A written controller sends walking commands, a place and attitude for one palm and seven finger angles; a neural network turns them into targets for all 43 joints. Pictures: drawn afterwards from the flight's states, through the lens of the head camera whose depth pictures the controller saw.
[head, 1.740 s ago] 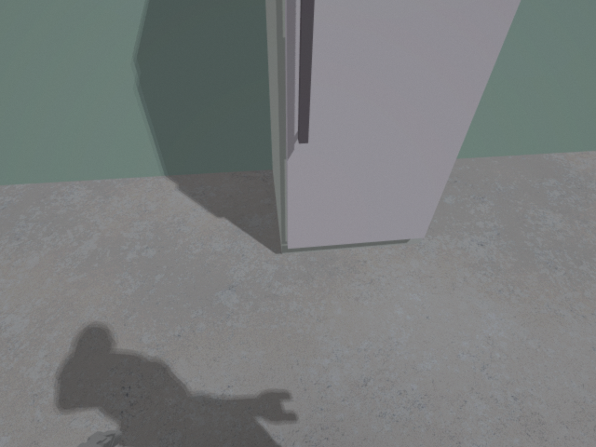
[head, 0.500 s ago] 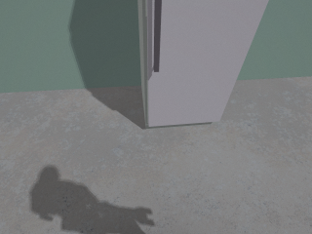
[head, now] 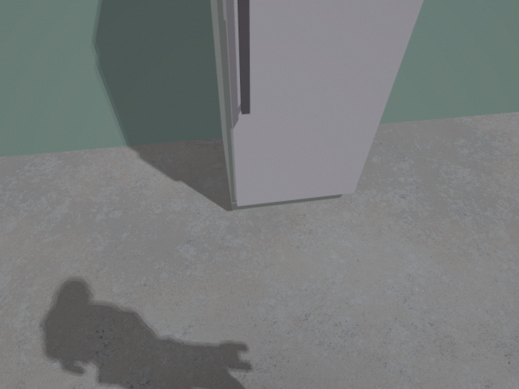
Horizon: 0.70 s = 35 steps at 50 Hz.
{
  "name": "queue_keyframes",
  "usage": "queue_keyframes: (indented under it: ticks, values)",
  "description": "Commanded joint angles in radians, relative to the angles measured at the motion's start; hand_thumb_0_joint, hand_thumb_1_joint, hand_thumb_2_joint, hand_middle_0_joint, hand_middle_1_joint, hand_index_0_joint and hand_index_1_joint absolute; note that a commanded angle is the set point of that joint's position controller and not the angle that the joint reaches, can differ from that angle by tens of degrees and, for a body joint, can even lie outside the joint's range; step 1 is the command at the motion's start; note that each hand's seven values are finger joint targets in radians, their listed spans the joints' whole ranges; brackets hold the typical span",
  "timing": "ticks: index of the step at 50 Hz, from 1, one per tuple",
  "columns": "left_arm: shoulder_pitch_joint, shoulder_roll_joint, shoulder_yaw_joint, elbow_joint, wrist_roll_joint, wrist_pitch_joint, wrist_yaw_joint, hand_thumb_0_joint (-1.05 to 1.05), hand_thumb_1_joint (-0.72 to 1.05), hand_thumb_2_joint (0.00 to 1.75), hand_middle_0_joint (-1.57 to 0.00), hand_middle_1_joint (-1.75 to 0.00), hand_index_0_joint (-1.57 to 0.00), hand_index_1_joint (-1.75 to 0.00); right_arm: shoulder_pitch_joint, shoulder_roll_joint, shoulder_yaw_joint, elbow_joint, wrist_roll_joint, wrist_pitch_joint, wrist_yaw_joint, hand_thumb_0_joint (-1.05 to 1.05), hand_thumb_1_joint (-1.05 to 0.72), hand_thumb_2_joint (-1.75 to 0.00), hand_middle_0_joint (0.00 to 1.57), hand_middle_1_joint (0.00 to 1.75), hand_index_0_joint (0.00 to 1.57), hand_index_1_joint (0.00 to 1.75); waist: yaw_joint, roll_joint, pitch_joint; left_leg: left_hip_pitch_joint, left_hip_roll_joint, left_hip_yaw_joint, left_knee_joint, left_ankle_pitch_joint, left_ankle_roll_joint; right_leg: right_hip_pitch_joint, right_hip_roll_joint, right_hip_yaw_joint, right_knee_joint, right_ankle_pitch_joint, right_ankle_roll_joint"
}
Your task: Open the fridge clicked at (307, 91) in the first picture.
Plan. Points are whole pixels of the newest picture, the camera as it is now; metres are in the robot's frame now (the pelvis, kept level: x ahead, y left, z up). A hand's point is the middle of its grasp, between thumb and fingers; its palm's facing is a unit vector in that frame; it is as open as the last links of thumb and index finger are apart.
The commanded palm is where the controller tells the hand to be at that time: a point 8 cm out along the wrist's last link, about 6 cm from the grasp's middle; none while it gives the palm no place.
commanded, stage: walk to a spot facing it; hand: left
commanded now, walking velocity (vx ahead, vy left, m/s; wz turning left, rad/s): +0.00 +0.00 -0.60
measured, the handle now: (243, 45) +0.98 +0.13 +0.08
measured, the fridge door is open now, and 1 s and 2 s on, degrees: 0 0 0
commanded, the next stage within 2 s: none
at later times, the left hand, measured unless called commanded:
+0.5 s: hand out of the picture +0.04 +0.14 -0.15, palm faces -0.17 -0.96 -0.24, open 7.4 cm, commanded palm none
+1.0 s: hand (180, 334) +0.25 +0.18 -0.18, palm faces -0.45 -0.87 -0.18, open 7.4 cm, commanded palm none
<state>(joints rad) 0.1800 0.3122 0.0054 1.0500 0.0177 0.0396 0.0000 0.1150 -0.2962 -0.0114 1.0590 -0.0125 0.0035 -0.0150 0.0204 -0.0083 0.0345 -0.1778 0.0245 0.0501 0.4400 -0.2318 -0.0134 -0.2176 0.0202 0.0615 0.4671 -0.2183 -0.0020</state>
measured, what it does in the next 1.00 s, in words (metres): walks ahead, turning right: left foot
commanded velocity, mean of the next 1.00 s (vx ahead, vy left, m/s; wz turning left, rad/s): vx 0.22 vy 0.00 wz -0.60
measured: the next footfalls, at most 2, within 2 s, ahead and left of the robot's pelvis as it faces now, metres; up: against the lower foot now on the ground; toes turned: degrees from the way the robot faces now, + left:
left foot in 0.86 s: +0.19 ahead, +0.07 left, +0.00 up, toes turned -25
right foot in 1.38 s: +0.26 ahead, -0.20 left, +0.00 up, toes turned -54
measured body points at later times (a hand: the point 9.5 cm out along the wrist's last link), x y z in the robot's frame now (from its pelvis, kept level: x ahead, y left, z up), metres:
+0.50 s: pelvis -0.01 -0.05 +0.00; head +0.01 -0.08 +0.45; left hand +0.05 +0.19 -0.13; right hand +0.01 -0.32 -0.15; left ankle +0.01 +0.12 -0.65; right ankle -0.01 -0.11 -0.74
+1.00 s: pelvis +0.13 +0.00 +0.00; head +0.15 +0.03 +0.45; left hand +0.27 +0.23 -0.16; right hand +0.08 -0.24 -0.12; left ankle +0.15 +0.09 -0.74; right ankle +0.04 -0.11 -0.65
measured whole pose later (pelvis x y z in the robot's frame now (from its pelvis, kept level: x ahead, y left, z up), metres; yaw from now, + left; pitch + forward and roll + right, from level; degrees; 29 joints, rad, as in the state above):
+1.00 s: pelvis +0.13 +0.00 +0.00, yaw -33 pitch +0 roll -2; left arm 0.34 0.27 0.11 0.99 0.04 0.02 -0.04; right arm 0.26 -0.15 -0.02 0.92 -0.02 -0.07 -0.01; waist 0.03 -0.05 -0.02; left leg -0.17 0.04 0.13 0.45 -0.29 0.03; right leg -0.51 0.01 0.02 1.14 -0.31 0.00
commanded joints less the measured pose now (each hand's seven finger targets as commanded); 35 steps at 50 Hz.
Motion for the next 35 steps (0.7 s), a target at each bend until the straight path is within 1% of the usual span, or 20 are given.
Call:
queue_keyframes:
  ticks: [1,2,4,5,6,7,8,9,10,11,12,13,14,16,18,19,23,26,31,35]
  values:
    - [0.011,0.114,0.044,-0.105,0.001,-0.001,-0.001,0.0,0.9,0.9,-0.2,-0.3,-0.2,-0.3,0.031,-0.167,-0.05,-0.087,-0.002,0.004,-0.017,0.0,-0.9,-0.9,0.2,0.3,0.2,0.3,-0.02,0.076,-0.031,0.032,0.188,-0.112,-0.071,0.053,0.06,-0.128,-0.052,0.048,0.089,0.138,-0.006]
    - [0.019,0.101,0.048,-0.115,0.001,0.001,-0.004,0.0,0.9,0.9,-0.2,-0.3,-0.2,-0.3,0.028,-0.174,-0.057,-0.101,-0.002,0.003,-0.018,0.0,-0.9,-0.9,0.2,0.3,0.2,0.3,-0.019,0.113,-0.033,0.017,0.226,-0.131,-0.087,0.068,0.084,-0.136,-0.032,0.025,0.167,0.093,-0.001]
    - [0.037,0.077,0.055,-0.133,0.002,0.01,-0.008,0.0,0.9,0.9,-0.2,-0.3,-0.2,-0.3,0.017,-0.175,-0.067,-0.119,-0.002,-0.002,-0.017,0.0,-0.9,-0.9,0.2,0.3,0.2,0.3,-0.01,0.199,-0.035,-0.008,0.324,-0.165,-0.124,0.18,0.162,-0.162,-0.017,-0.041,0.381,-0.204,0.017]
    - [0.049,0.064,0.061,-0.14,0.001,0.013,-0.009,0.0,0.9,0.9,-0.2,-0.3,-0.2,-0.3,-0.001,-0.167,-0.069,-0.134,-0.004,-0.003,-0.017,0.0,-0.9,-0.9,0.2,0.3,0.2,0.3,-0.002,0.216,-0.031,-0.028,0.342,-0.154,-0.118,0.221,0.183,-0.161,-0.034,-0.04,0.434,-0.266,0.02]
    - [0.064,0.061,0.064,-0.145,0.0,0.014,-0.011,0.0,0.9,0.9,-0.2,-0.3,-0.2,-0.3,-0.014,-0.158,-0.071,-0.146,-0.005,-0.004,-0.018,0.0,-0.9,-0.9,0.2,0.3,0.2,0.3,0.007,0.201,-0.028,-0.052,0.35,-0.131,-0.092,0.248,0.183,-0.137,-0.058,-0.031,0.422,-0.282,0.014]
    - [0.098,0.046,0.067,-0.144,0.0,0.01,-0.014,0.0,0.9,0.9,-0.2,-0.3,-0.2,-0.3,-0.032,-0.156,-0.074,-0.153,-0.009,-0.003,-0.018,0.0,-0.9,-0.9,0.2,0.3,0.2,0.3,0.027,0.179,-0.041,-0.047,0.332,-0.082,-0.033,0.274,0.159,-0.103,-0.065,-0.047,0.349,-0.252,0.011]
    - [0.138,0.047,0.07,-0.135,0.003,0.006,-0.017,0.0,0.9,0.9,-0.2,-0.3,-0.2,-0.3,-0.041,-0.158,-0.079,-0.16,-0.008,0.001,-0.017,0.0,-0.9,-0.9,0.2,0.3,0.2,0.3,0.044,0.141,-0.05,-0.08,0.304,-0.035,0.047,0.235,0.123,-0.041,-0.057,-0.071,0.26,-0.163,0.012]
    - [0.19,0.053,0.079,-0.123,0.006,-0.002,-0.016,0.0,0.9,0.9,-0.2,-0.3,-0.2,-0.3,-0.047,-0.143,-0.08,-0.162,-0.006,0.007,-0.015,0.0,-0.9,-0.9,0.2,0.3,0.2,0.3,0.071,0.076,-0.046,-0.15,0.245,0.021,0.188,0.133,0.067,0.043,-0.063,-0.059,0.101,-0.01,0.01]
    - [0.211,0.145,0.094,-0.126,0.019,-0.02,-0.005,0.0,0.9,0.9,-0.2,-0.3,-0.2,-0.3,-0.009,-0.069,-0.07,-0.178,0.002,0.018,-0.009,0.0,-0.9,-0.9,0.2,0.3,0.2,0.3,0.064,-0.245,-0.036,-0.299,0.091,0.104,0.454,-0.186,-0.021,0.08,-0.241,0.253,-0.121,0.156,-0.039]
    - [0.206,0.203,0.1,-0.142,0.011,-0.024,0.009,0.0,0.9,0.9,-0.2,-0.3,-0.2,-0.3,-0.026,-0.033,-0.06,-0.212,0.001,0.02,-0.008,0.0,-0.9,-0.9,0.2,0.3,0.2,0.3,0.054,-0.353,-0.008,-0.407,0.01,0.018,0.631,-0.36,-0.041,0.02,-0.388,0.515,-0.2,0.351,-0.127]
    - [0.193,0.183,0.1,-0.151,0.005,-0.018,0.017,0.0,0.9,0.9,-0.2,-0.3,-0.2,-0.3,-0.019,-0.056,-0.069,-0.205,0.003,0.026,-0.01,0.0,-0.9,-0.9,0.2,0.3,0.2,0.3,0.045,-0.233,-0.025,-0.378,0.038,-0.072,0.694,-0.308,-0.026,0.0,-0.376,0.432,-0.2,0.223,-0.174]
    - [0.154,0.145,0.105,-0.163,0.005,-0.022,0.021,0.0,0.9,0.9,-0.2,-0.3,-0.2,-0.3,-0.018,-0.052,-0.068,-0.198,-0.001,0.026,-0.007,0.0,-0.9,-0.9,0.2,0.3,0.2,0.3,0.029,-0.232,-0.021,-0.402,0.053,-0.081,0.707,-0.245,-0.023,-0.004,-0.318,0.428,-0.232,0.073,-0.145]
    - [0.125,0.119,0.099,-0.171,0.001,-0.025,0.017,0.0,0.9,0.9,-0.2,-0.3,-0.2,-0.3,-0.028,-0.061,-0.07,-0.185,-0.003,0.021,-0.003,0.0,-0.9,-0.9,0.2,0.3,0.2,0.3,0.022,-0.163,-0.007,-0.415,0.063,-0.087,0.728,-0.176,-0.03,-0.002,-0.277,0.42,-0.229,-0.016,-0.137]
    - [0.118,0.081,0.09,-0.172,-0.005,-0.04,0.01,0.0,0.9,0.9,-0.2,-0.3,-0.2,-0.3,-0.001,-0.056,-0.073,-0.171,-0.013,0.015,0.006,0.0,-0.9,-0.9,0.2,0.3,0.2,0.3,0.007,-0.091,-0.031,-0.41,0.07,-0.074,0.711,-0.082,-0.043,0.028,-0.228,0.348,-0.23,-0.089,-0.128]
    - [0.156,0.08,0.094,-0.158,-0.003,-0.055,0.008,0.0,0.9,0.9,-0.2,-0.3,-0.2,-0.3,0.011,-0.047,-0.073,-0.164,-0.017,0.008,0.012,0.0,-0.9,-0.9,0.2,0.3,0.2,0.3,0.013,-0.061,-0.065,-0.432,0.064,-0.065,0.688,-0.048,-0.049,0.099,-0.208,0.335,-0.233,-0.127,-0.132]
    - [0.184,0.072,0.094,-0.15,-0.003,-0.06,0.006,0.0,0.9,0.9,-0.2,-0.3,-0.2,-0.3,-0.002,-0.039,-0.073,-0.166,-0.019,0.006,0.013,0.0,-0.9,-0.9,0.2,0.3,0.2,0.3,0.025,-0.07,-0.06,-0.453,0.063,-0.067,0.687,-0.038,-0.052,0.112,-0.2,0.353,-0.237,-0.126,-0.131]
    - [0.242,0.055,0.095,-0.131,0.001,-0.076,0.002,0.0,0.9,0.9,-0.2,-0.3,-0.2,-0.3,-0.022,-0.029,-0.075,-0.182,-0.02,-0.008,0.017,0.0,-0.9,-0.9,0.2,0.3,0.2,0.3,0.037,-0.073,-0.043,-0.514,0.067,-0.072,0.658,-0.026,-0.062,0.157,-0.202,0.391,-0.261,-0.191,-0.151]
    - [0.256,0.051,0.095,-0.125,0.004,-0.083,0.0,0.0,0.9,0.9,-0.2,-0.3,-0.2,-0.3,-0.04,-0.025,-0.072,-0.201,-0.02,-0.015,0.017,0.0,-0.9,-0.9,0.2,0.3,0.2,0.3,0.036,-0.093,-0.027,-0.525,0.069,-0.074,0.607,-0.03,-0.067,0.153,-0.201,0.415,-0.272,-0.193,-0.175]
    - [0.272,0.053,0.094,-0.122,0.009,-0.086,0.0,0.0,0.9,0.9,-0.2,-0.3,-0.2,-0.3,-0.075,-0.016,-0.068,-0.234,-0.015,-0.026,0.021,0.0,-0.9,-0.9,0.2,0.3,0.2,0.3,0.047,-0.122,-0.006,-0.482,0.051,-0.065,0.484,-0.045,-0.062,0.118,-0.189,0.443,-0.272,-0.184,-0.195]
    - [0.256,0.069,0.098,-0.129,0.011,-0.083,0.002,0.0,0.9,0.9,-0.2,-0.3,-0.2,-0.3,-0.088,-0.005,-0.065,-0.258,-0.007,-0.036,0.023,0.0,-0.9,-0.9,0.2,0.3,0.2,0.3,0.049,-0.129,0.003,-0.378,0.019,-0.057,0.353,-0.072,-0.048,0.057,-0.179,0.453,-0.254,-0.153,-0.198]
